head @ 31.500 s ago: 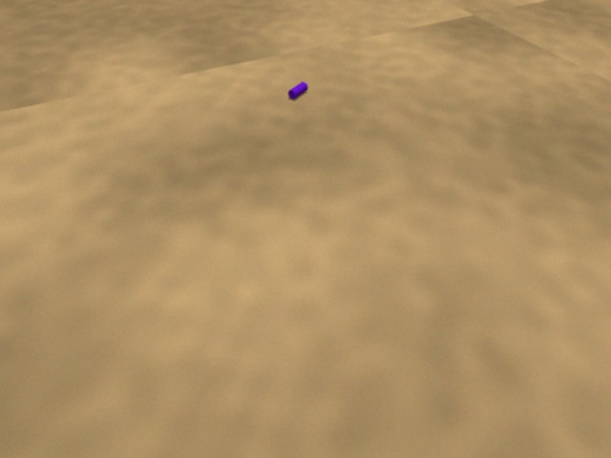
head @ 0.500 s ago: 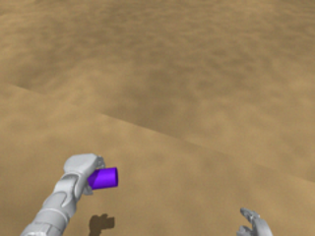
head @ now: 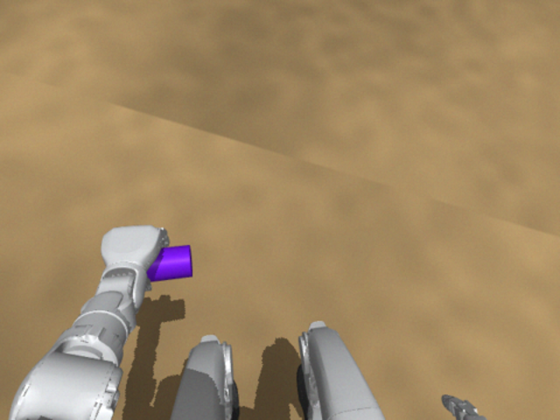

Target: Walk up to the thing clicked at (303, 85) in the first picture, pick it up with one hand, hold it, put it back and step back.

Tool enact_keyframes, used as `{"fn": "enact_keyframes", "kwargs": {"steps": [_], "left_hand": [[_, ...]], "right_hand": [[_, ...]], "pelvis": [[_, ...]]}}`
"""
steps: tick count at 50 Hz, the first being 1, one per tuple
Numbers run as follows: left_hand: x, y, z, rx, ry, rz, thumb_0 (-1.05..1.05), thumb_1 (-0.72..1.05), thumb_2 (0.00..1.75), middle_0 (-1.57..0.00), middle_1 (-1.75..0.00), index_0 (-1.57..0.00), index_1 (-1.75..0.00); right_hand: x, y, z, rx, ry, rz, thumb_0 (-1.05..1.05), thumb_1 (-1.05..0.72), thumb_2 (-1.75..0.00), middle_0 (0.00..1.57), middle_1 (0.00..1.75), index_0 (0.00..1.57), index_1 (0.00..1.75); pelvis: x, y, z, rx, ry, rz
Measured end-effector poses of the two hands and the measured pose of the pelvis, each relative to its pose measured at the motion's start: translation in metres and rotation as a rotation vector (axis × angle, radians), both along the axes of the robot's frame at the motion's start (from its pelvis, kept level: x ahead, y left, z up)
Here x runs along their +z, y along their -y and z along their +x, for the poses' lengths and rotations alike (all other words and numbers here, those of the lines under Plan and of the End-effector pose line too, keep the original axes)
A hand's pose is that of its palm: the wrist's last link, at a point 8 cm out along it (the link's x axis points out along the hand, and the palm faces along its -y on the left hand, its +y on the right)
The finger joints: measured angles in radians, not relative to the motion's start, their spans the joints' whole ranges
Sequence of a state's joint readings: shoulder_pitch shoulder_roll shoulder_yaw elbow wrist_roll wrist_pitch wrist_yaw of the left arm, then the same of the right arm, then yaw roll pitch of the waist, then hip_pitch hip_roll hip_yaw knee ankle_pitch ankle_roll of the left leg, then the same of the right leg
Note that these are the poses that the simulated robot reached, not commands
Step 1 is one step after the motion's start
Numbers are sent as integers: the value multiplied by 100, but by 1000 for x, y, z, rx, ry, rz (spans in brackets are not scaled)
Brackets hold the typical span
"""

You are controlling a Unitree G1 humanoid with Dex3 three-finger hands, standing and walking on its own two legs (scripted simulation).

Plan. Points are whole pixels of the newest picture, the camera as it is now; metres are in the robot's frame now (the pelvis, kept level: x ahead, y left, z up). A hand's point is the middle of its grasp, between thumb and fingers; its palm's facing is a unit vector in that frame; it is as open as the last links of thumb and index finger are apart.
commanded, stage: crouch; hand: left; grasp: from above
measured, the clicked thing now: (153, 265) +0.39 +0.19 -0.16
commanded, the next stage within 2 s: lower in 1.24 s
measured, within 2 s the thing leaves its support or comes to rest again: neither
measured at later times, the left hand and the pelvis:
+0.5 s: hand (176, 283) +0.39 +0.19 -0.33, palm faces -0.45 -0.02 -0.89, open 8.7 cm; pelvis -0.02 -0.01 -0.16, yaw -1 degrees
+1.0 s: hand (187, 287) +0.40 +0.18 -0.42, palm faces -0.46 -0.02 -0.89, open 8.8 cm; pelvis -0.03 -0.01 -0.23, yaw -2 degrees
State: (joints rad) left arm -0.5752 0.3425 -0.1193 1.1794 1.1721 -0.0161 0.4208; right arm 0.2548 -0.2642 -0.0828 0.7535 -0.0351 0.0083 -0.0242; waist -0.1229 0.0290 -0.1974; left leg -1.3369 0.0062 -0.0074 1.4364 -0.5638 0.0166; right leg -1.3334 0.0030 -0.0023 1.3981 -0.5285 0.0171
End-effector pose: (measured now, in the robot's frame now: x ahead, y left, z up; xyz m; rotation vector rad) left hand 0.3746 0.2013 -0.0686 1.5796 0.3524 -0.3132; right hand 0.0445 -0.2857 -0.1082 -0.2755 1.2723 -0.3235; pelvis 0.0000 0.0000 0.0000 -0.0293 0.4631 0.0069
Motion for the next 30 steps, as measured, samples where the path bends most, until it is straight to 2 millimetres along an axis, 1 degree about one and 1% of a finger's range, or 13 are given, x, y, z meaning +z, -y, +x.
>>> {"fn": "enact_keyframes", "kwargs": {"steps": [3, 7, 11, 15, 19, 23, 27, 30], "left_hand": [[-30, 2, 4, 12, -11, -1, -1, 22, 22, -97, -12, -93, -15], [-70, 4, 8, 22, -39, -7, -1, 22, 23, -97, -12, -93, -15], [-108, 7, 10, 14, -63, -20, 0, 21, 24, -97, -13, -93, -15], [-142, 10, 12, -4, -69, -34, 0, 20, 25, -97, -14, -93, -16], [-171, 12, 16, -12, -59, -43, 0, 19, 27, -96, -15, -93, -17], [-195, 13, 21, -6, -52, -43, 0, 18, 30, -96, -17, -92, -19], [-215, 14, 27, 10, -47, -50, 1, 16, 33, -94, -19, -91, -21], [-227, 15, 30, 9, -44, -50, 1, 16, 35, -93, -21, -90, -22]], "right_hand": [[-28, -6, -12, -5, -29, 11, 0, -89, -90, 20, 30, 20, 30], [-62, -14, -21, 4, -55, 32, 0, -89, -90, 20, 30, 20, 30], [-93, -19, -21, 24, -66, 48, 0, -89, -90, 20, 30, 20, 30], [-119, -20, -15, 54, -69, 54, 0, -89, -90, 20, 30, 20, 30], [-140, -17, -7, 89, -68, 55, 0, -90, -90, 20, 30, 20, 30], [-156, -13, -1, 117, -66, 55, 0, -90, -90, 20, 30, 20, 30], [-170, -10, 2, 139, -67, 55, 0, -90, -90, 20, 30, 20, 30], [-179, -7, 0, 143, -75, 56, 0, -90, -90, 20, 30, 20, 30]], "pelvis": [[-24, -1, -6, 0, -40, -1], [-54, -1, -12, 1, -87, -3], [-82, 0, -16, 5, -126, -8], [-108, 1, -17, 8, -161, -14], [-130, 3, -17, 10, -183, -19], [-148, 5, -18, 9, -195, -23], [-163, 6, -19, 7, -201, -27], [-173, 7, -20, 4, -204, -28]]}}
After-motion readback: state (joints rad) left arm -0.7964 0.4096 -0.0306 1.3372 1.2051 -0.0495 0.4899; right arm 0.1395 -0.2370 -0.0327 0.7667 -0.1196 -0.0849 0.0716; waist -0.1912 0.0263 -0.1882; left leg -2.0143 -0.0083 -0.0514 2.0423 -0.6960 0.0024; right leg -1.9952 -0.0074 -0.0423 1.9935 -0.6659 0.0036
